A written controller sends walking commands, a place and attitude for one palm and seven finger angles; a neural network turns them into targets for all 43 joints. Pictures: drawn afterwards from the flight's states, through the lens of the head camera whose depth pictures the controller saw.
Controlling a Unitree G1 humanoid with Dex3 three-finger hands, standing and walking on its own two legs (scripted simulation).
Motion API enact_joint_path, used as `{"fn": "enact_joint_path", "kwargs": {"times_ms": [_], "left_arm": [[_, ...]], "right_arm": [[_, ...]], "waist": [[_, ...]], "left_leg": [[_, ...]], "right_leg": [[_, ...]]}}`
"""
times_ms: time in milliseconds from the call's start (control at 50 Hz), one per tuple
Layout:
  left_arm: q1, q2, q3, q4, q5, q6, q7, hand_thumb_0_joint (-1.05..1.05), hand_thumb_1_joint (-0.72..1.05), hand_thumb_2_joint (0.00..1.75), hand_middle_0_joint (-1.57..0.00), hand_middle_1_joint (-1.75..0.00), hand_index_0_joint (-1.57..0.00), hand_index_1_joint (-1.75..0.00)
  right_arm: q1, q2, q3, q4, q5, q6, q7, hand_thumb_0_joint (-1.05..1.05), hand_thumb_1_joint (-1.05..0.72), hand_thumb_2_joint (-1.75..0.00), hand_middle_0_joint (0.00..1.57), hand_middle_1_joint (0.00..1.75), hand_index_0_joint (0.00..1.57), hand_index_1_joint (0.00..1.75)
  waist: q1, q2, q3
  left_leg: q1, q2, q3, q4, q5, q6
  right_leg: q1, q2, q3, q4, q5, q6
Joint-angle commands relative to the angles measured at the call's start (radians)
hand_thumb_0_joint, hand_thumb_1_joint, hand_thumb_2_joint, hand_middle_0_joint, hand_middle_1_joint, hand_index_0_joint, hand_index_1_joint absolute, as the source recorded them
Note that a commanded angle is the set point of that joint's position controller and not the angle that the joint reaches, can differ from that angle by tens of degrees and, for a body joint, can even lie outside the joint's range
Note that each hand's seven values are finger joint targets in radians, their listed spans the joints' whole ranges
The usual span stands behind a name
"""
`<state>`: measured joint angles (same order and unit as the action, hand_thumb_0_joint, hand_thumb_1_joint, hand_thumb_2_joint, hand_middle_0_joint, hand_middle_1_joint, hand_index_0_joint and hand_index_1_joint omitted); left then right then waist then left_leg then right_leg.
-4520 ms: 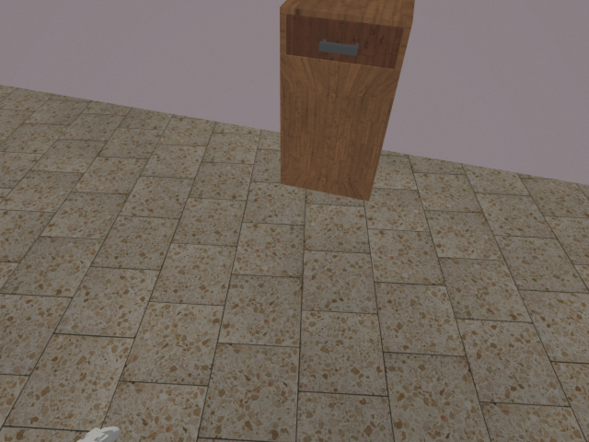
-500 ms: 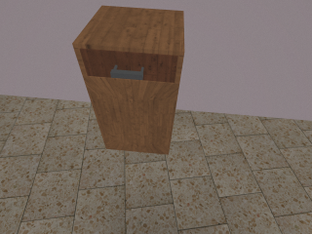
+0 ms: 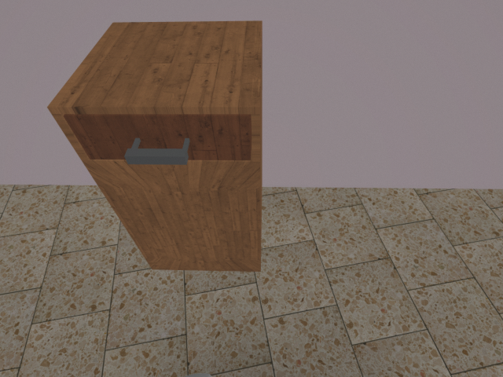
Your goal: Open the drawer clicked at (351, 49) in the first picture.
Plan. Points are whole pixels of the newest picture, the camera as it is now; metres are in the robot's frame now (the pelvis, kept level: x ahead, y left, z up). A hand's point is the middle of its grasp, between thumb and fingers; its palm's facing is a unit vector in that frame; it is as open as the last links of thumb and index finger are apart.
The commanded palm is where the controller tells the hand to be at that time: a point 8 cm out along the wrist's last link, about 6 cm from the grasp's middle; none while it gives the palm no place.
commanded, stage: take the last steps up to it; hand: left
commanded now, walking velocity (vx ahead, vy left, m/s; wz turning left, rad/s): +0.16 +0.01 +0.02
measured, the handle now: (159, 149) +0.59 +0.25 -0.02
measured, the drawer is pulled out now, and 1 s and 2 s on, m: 0.00 0.00 0.00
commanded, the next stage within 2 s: come to a stop and stand still in 0.02 s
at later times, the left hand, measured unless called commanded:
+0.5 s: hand out of the picture +0.11 +0.19 -0.17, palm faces +0.00 -0.97 -0.23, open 7.4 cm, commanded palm none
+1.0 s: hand out of the picture +0.09 +0.13 -0.14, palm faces +0.05 -0.95 -0.29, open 7.3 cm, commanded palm none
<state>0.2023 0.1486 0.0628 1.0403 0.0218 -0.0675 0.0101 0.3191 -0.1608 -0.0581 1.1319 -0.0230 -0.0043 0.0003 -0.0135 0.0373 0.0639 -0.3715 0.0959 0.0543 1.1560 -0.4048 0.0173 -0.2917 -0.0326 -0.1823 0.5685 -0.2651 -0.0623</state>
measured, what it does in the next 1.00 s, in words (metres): steps on the spot: left foot, then right foot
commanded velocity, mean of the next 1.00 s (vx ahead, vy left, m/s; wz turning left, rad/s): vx -0.07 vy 0.07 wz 0.00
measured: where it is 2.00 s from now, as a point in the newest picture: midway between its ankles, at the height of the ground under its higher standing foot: outside the picture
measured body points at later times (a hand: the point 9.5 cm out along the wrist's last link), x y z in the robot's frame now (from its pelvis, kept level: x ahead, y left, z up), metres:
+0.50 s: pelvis +0.08 +0.00 +0.01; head +0.15 +0.00 +0.45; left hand +0.11 +0.24 -0.15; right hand +0.18 -0.22 -0.15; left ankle +0.14 +0.13 -0.73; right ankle +0.02 -0.11 -0.68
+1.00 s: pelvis +0.06 -0.06 +0.02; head +0.09 -0.10 +0.47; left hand +0.09 +0.18 -0.11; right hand +0.08 -0.32 -0.15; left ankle +0.01 +0.12 -0.65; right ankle +0.05 -0.14 -0.73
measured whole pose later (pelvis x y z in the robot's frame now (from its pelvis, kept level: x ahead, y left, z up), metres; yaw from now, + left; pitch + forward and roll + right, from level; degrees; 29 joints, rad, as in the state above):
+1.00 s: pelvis +0.06 -0.06 +0.02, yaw -1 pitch +1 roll +4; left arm 0.25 0.15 0.04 1.01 0.03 -0.01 0.04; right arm 0.22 -0.26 -0.07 1.06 -0.02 0.08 0.00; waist 0.02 0.02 0.06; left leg -0.38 0.01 -0.02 0.96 -0.39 -0.06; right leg -0.20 -0.06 -0.08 0.43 -0.24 -0.05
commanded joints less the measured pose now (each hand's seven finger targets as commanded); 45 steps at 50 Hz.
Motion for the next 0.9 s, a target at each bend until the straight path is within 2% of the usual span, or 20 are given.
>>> {"fn": "enact_joint_path", "kwargs": {"times_ms": [0,100,140,180,220,240,280,320,360,440,540,560,580,600,620,640,660,700,740,880], "left_arm": [[0.095,0.101,0.0,-0.005,0.003,-0.003,0.013,0.0,0.9,0.9,-0.2,-0.3,-0.2,-0.3],[0.14,0.122,0.002,0.019,0.004,-0.003,0.011,0.0,0.9,0.9,-0.2,-0.3,-0.2,-0.3],[0.131,0.112,-0.003,0.025,0.001,0.007,0.017,0.0,0.9,0.9,-0.2,-0.3,-0.2,-0.3],[0.109,0.099,-0.015,0.032,-0.008,0.021,0.025,0.0,0.9,0.9,-0.2,-0.3,-0.2,-0.3],[0.168,0.06,-0.028,0.037,-0.017,0.035,0.033,0.0,0.9,0.9,-0.2,-0.3,-0.2,-0.3],[0.187,0.054,-0.03,0.032,-0.017,0.047,0.041,0.0,0.9,0.9,-0.2,-0.3,-0.2,-0.3],[0.191,0.061,-0.027,0.035,-0.013,0.072,0.041,0.0,0.9,0.9,-0.2,-0.3,-0.2,-0.3],[0.185,0.085,-0.017,0.023,-0.013,0.09,0.037,0.0,0.9,0.9,-0.2,-0.3,-0.2,-0.3],[0.164,0.097,-0.008,0.004,-0.01,0.099,0.035,0.0,0.9,0.9,-0.2,-0.3,-0.2,-0.3],[0.118,0.082,0.012,-0.045,-0.008,0.105,0.028,0.0,0.9,0.9,-0.2,-0.3,-0.2,-0.3],[0.155,0.071,0.013,-0.055,-0.008,0.097,0.02,0.0,0.9,0.9,-0.2,-0.3,-0.2,-0.3],[0.2,0.087,0.014,-0.041,-0.003,0.089,0.021,0.0,0.9,0.9,-0.2,-0.3,-0.2,-0.3],[0.205,0.133,0.015,-0.041,0.008,0.08,0.026,0.0,0.9,0.9,-0.2,-0.3,-0.2,-0.3],[0.136,0.224,0.018,-0.06,0.017,0.071,0.029,0.0,0.9,0.9,-0.2,-0.3,-0.2,-0.3],[0.104,0.248,0.015,-0.09,0.01,0.075,0.027,0.0,0.9,0.9,-0.2,-0.3,-0.2,-0.3],[0.059,0.237,0.009,-0.099,0.012,0.08,0.026,0.0,0.9,0.9,-0.2,-0.3,-0.2,-0.3],[0.037,0.232,0.021,-0.097,0.014,0.076,0.031,0.0,0.9,0.9,-0.2,-0.3,-0.2,-0.3],[0.004,0.208,0.012,-0.101,0.004,0.067,0.028,0.0,0.9,0.9,-0.2,-0.3,-0.2,-0.3],[0.037,0.215,0.017,-0.1,0.0,0.059,0.026,0.0,0.9,0.9,-0.2,-0.3,-0.2,-0.3],[0.167,0.213,0.025,-0.052,0.0,0.053,0.043,0.0,0.9,0.9,-0.2,-0.3,-0.2,-0.3]], "right_arm": [[0.047,-0.004,0.003,-0.059,-0.001,-0.01,-0.001,0.0,-0.9,-0.9,0.2,0.3,0.2,0.3],[-0.049,0.001,0.012,-0.1,0.004,-0.018,0.006,0.0,-0.9,-0.9,0.2,0.3,0.2,0.3],[-0.066,0.004,0.024,-0.098,0.008,-0.024,-0.005,0.0,-0.9,-0.9,0.2,0.3,0.2,0.3],[-0.023,-0.006,0.034,-0.073,0.011,-0.028,-0.015,0.0,-0.9,-0.9,0.2,0.3,0.2,0.3],[0.002,-0.092,0.025,-0.064,0.011,-0.041,-0.029,0.0,-0.9,-0.9,0.2,0.3,0.2,0.3],[-0.001,-0.128,0.015,-0.07,0.015,-0.029,-0.037,0.0,-0.9,-0.9,0.2,0.3,0.2,0.3],[-0.054,-0.138,0.011,-0.078,0.017,-0.009,-0.047,0.0,-0.9,-0.9,0.2,0.3,0.2,0.3],[-0.06,-0.145,0.002,-0.086,0.014,0.003,-0.059,0.0,-0.9,-0.9,0.2,0.3,0.2,0.3],[-0.059,-0.166,-0.014,-0.098,0.01,0.012,-0.067,0.0,-0.9,-0.9,0.2,0.3,0.2,0.3],[-0.118,-0.197,-0.043,-0.137,-0.001,0.027,-0.062,0.0,-0.9,-0.9,0.2,0.3,0.2,0.3],[-0.206,-0.188,-0.044,-0.166,-0.003,0.031,-0.036,0.0,-0.9,-0.9,0.2,0.3,0.2,0.3],[-0.217,-0.176,-0.041,-0.167,0.002,0.034,-0.029,0.0,-0.9,-0.9,0.2,0.3,0.2,0.3],[-0.2,-0.121,-0.033,-0.167,0.011,0.037,-0.02,0.0,-0.9,-0.9,0.2,0.3,0.2,0.3],[-0.179,-0.045,-0.017,-0.188,0.016,0.045,-0.01,0.0,-0.9,-0.9,0.2,0.3,0.2,0.3],[-0.219,-0.087,-0.023,-0.201,0.012,0.059,-0.007,0.0,-0.9,-0.9,0.2,0.3,0.2,0.3],[-0.231,-0.084,-0.023,-0.198,0.007,0.066,-0.002,0.0,-0.9,-0.9,0.2,0.3,0.2,0.3],[-0.217,-0.083,-0.02,-0.188,0.002,0.07,-0.002,0.0,-0.9,-0.9,0.2,0.3,0.2,0.3],[-0.148,-0.122,-0.023,-0.142,0.0,0.061,0.002,0.0,-0.9,-0.9,0.2,0.3,0.2,0.3],[-0.112,-0.127,-0.023,-0.129,0.002,0.053,0.004,0.0,-0.9,-0.9,0.2,0.3,0.2,0.3],[-0.139,-0.131,-0.014,-0.156,0.002,0.058,-0.006,0.0,-0.9,-0.9,0.2,0.3,0.2,0.3]], "waist": [[-0.01,-0.103,-0.008],[0.018,-0.117,-0.021],[0.022,-0.122,-0.039],[-0.002,-0.102,-0.066],[0.014,0.049,-0.146],[0.016,0.097,-0.137],[0.027,0.182,-0.036],[0.016,0.223,-0.035],[0.002,0.161,-0.088],[0.0,0.075,-0.209],[0.038,0.129,-0.197],[0.062,0.084,-0.183],[0.068,-0.085,-0.149],[0.038,-0.356,-0.081],[0.068,-0.313,-0.04],[0.046,-0.191,0.023],[0.036,-0.26,0.037],[0.016,-0.207,0.044],[0.029,-0.161,0.0],[0.081,-0.157,-0.093]], "left_leg": [[-0.081,0.039,-0.008,-0.089,0.091,-0.019],[-0.068,0.015,0.033,-0.381,0.109,-0.029],[-0.009,-0.007,0.03,-0.502,0.145,-0.036],[0.157,-0.02,0.027,-0.69,0.361,-0.041],[0.335,0.111,-0.072,-0.696,0.923,0.01],[0.34,0.179,-0.113,-0.688,1.046,0.057],[0.239,0.22,-0.143,-0.77,1.001,0.106],[0.264,0.254,-0.177,-0.801,1.112,0.155],[0.312,0.287,-0.17,-0.779,1.134,0.192],[0.385,0.279,-0.135,-0.729,1.004,0.193],[0.202,0.204,-0.066,-0.726,0.619,0.116],[0.121,0.163,-0.049,-0.677,0.447,0.074],[0.04,0.059,-0.001,-0.579,0.186,0.012],[-0.066,-0.058,0.047,-0.444,-0.083,-0.044],[-0.024,-0.051,-0.04,-0.327,-0.146,-0.036],[-0.029,-0.042,-0.084,-0.273,-0.095,-0.028],[-0.076,-0.047,-0.08,-0.235,-0.055,-0.025],[-0.107,-0.045,-0.093,-0.165,0.041,-0.033],[-0.139,-0.06,-0.088,-0.145,0.075,-0.05],[-0.186,-0.068,-0.099,-0.152,0.032,-0.082]], "right_leg": [[0.022,-0.26,0.211,-0.369,0.194,-0.084],[0.129,-0.247,0.177,-0.338,0.338,-0.115],[0.172,-0.224,0.158,-0.274,0.508,-0.099],[0.137,-0.171,0.114,-0.179,0.517,-0.042],[0.079,-0.097,0.098,-0.087,0.302,0.042],[0.059,-0.07,0.091,-0.093,0.117,0.065],[0.05,-0.038,0.081,-0.001,-0.099,0.075],[-0.02,-0.031,0.115,0.176,-0.244,0.076],[-0.08,-0.027,0.163,0.337,-0.32,0.073],[-0.152,-0.012,0.201,0.43,-0.285,0.083],[0.046,-0.011,0.135,0.098,-0.094,0.078],[0.137,-0.015,0.131,-0.048,0.04,0.081],[0.162,-0.089,0.223,-0.21,0.111,0.074],[0.081,-0.296,0.474,-0.315,0.098,0.007],[-0.067,-0.363,0.525,-0.376,-0.022,-0.069],[-0.134,-0.339,0.481,-0.399,-0.13,-0.082],[-0.103,-0.316,0.51,-0.394,-0.109,-0.055],[-0.016,-0.274,0.419,-0.346,0.036,-0.042],[0.108,-0.268,0.368,-0.297,0.213,-0.05],[0.34,-0.316,0.359,-0.211,0.613,-0.089]]}}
